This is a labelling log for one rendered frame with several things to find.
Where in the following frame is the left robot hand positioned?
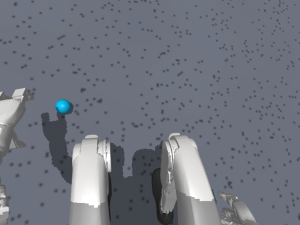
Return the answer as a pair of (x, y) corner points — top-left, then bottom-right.
(0, 88), (34, 149)

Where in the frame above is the left robot arm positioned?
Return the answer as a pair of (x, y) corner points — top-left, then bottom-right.
(0, 124), (13, 225)

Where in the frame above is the right robot foot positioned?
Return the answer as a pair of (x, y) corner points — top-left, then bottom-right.
(151, 168), (173, 225)

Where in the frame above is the ball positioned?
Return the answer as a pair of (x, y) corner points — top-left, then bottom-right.
(55, 99), (71, 113)

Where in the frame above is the right robot hand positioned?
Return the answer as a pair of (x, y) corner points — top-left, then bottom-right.
(218, 191), (256, 225)

